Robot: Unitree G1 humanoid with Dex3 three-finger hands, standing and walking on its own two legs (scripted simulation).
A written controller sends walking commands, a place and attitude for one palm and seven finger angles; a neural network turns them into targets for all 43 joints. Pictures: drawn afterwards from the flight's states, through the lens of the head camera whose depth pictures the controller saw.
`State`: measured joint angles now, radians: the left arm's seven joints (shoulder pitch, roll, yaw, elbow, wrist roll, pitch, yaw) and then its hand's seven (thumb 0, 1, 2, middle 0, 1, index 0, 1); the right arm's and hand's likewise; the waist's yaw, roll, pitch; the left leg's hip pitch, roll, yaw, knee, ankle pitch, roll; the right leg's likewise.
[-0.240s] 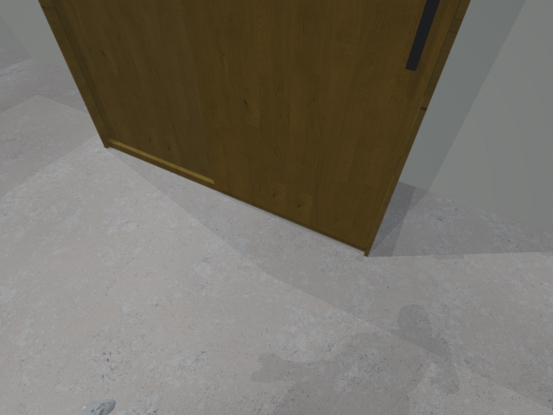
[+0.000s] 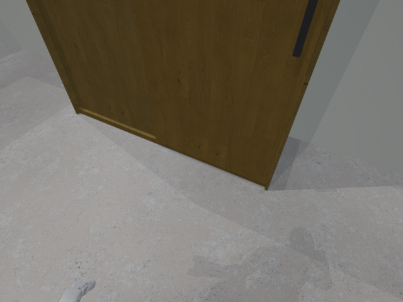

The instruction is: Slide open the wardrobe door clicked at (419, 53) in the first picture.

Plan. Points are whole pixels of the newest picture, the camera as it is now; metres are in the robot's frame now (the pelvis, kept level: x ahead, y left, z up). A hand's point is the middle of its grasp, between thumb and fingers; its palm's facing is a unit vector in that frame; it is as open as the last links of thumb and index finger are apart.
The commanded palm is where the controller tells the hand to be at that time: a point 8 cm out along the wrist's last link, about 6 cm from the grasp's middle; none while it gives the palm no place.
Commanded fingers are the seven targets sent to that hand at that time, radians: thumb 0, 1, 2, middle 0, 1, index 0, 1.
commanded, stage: stand and wait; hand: right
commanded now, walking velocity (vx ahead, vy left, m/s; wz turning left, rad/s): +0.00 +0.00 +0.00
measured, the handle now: (309, 15) +0.91 -0.30 +0.22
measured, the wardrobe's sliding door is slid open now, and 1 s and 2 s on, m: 0.00 0.00 0.00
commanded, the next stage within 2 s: look at it before walking up in 0.60 s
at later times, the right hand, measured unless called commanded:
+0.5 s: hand out of the picture +0.06 -0.24 -0.15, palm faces -0.02 +0.94 -0.34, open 7.4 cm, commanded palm none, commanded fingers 0.00 -0.90 -0.90 0.20 0.30 0.20 0.30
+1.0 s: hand out of the picture +0.07 -0.23 -0.15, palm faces -0.03 +0.94 -0.33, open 7.4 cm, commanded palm none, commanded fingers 0.00 -0.90 -0.90 0.20 0.30 0.20 0.30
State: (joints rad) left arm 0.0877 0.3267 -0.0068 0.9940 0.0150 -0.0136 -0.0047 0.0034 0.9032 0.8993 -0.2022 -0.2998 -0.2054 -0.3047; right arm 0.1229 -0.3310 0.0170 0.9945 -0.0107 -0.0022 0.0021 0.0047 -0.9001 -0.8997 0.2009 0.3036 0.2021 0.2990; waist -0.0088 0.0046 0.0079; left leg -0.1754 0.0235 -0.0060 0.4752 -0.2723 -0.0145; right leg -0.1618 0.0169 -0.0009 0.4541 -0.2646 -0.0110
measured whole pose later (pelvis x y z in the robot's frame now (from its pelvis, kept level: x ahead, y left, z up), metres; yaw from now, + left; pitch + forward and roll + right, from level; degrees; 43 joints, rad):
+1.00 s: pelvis -0.01 +0.02 +0.01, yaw +0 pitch -2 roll +0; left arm 0.13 0.34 -0.01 1.10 0.01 -0.01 0.00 0.00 0.90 0.90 -0.20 -0.30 -0.20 -0.30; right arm 0.14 -0.34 0.01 1.07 -0.01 -0.01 0.00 0.00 -0.90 -0.90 0.20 0.30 0.20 0.30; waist 0.00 0.00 0.03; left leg -0.15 0.00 0.00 0.39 -0.21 0.01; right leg -0.14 -0.01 0.01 0.37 -0.20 0.01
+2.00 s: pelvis +0.14 +0.04 +0.00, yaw +18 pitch +1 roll +1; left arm 0.12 0.19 0.06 0.93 0.02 -0.02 -0.02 0.01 0.91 0.90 -0.20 -0.30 -0.20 -0.30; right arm 0.43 -0.16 -0.04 1.03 -0.03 -0.05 0.01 0.00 -0.90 -0.90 0.20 0.30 0.20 0.30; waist -0.05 0.00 0.04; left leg -0.09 -0.05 -0.08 0.39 -0.31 0.03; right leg -0.58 -0.11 -0.05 0.88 -0.24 0.06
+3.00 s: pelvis +0.32 +0.02 -0.02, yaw +55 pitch +1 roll +1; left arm 0.17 0.19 0.04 0.86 0.01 0.00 0.02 0.00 0.91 0.90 -0.20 -0.30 -0.20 -0.30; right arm 0.17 -0.23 -0.08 0.88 -0.01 0.06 0.01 0.00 -0.90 -0.90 0.20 0.30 0.20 0.30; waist 0.00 0.05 0.06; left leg -0.39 -0.04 -0.10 0.67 -0.33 -0.02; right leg -0.33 -0.06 -0.10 0.63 -0.32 0.03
